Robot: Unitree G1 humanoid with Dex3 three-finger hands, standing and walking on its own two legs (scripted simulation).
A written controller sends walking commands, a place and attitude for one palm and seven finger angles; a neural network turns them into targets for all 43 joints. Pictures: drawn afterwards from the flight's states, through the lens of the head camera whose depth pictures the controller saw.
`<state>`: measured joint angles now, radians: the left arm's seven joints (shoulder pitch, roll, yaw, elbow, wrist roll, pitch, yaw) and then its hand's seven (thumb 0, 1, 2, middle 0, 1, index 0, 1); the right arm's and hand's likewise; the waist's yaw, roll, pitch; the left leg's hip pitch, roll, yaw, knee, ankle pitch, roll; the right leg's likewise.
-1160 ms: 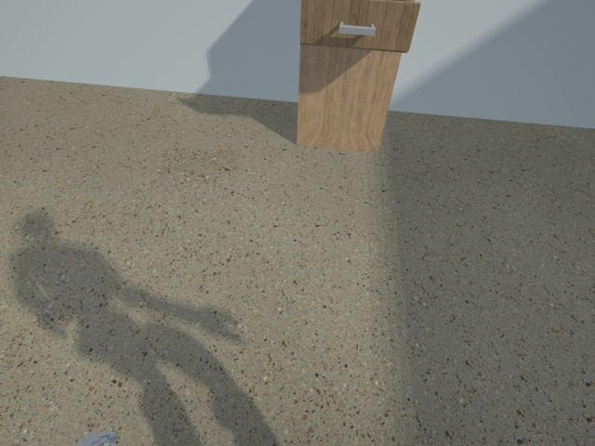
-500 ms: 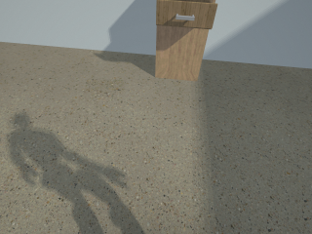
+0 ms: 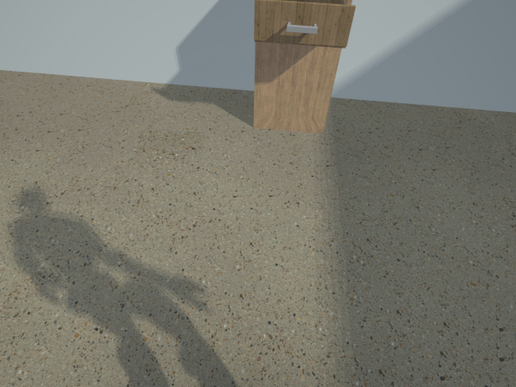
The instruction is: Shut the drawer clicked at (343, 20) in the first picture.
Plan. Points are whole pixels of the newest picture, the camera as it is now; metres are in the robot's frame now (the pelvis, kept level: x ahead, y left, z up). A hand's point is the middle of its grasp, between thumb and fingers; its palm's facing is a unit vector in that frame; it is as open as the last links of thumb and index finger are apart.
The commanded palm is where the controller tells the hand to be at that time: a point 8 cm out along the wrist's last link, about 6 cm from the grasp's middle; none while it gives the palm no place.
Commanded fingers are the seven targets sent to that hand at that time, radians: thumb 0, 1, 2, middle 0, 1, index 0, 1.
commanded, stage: look at it before walking up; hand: left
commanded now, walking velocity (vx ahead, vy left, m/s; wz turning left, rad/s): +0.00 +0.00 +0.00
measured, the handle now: (302, 27) +1.46 -0.11 -0.02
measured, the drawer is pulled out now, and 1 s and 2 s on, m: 0.28 0.28 0.28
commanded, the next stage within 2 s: walk to a spot facing it in 0.28 s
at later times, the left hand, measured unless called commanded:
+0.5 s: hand out of the picture +0.08 +0.24 -0.16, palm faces -0.03 -0.95 -0.31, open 7.4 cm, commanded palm none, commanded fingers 0.00 0.90 0.90 -0.20 -0.30 -0.20 -0.30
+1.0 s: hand out of the picture +0.08 +0.15 -0.17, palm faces -0.11 -0.98 -0.14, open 7.4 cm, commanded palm none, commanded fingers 0.00 0.90 0.90 -0.20 -0.30 -0.20 -0.30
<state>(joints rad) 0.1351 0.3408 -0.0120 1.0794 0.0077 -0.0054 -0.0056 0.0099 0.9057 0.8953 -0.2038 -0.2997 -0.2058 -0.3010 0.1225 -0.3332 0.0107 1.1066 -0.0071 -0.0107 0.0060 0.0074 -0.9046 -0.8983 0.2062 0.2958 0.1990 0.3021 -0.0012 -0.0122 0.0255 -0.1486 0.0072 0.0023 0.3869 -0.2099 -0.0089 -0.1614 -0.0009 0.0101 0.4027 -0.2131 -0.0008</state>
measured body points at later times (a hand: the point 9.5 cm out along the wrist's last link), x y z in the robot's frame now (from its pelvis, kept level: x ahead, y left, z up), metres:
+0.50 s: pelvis +0.01 +0.00 +0.00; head +0.01 +0.01 +0.45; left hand +0.08 +0.29 -0.14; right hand +0.09 -0.29 -0.13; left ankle +0.00 +0.13 -0.74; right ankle +0.00 -0.12 -0.74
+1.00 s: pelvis +0.15 -0.02 -0.01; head +0.18 -0.02 +0.44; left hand +0.09 +0.20 -0.16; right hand +0.20 -0.26 -0.15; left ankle +0.28 +0.10 -0.70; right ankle +0.03 -0.11 -0.74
